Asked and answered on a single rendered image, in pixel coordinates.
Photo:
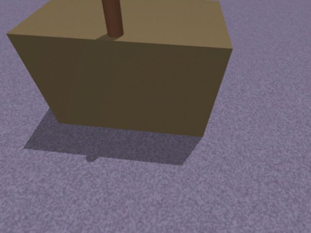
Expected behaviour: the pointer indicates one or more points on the bottle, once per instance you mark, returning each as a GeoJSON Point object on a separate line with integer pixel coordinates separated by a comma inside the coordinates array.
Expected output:
{"type": "Point", "coordinates": [113, 19]}

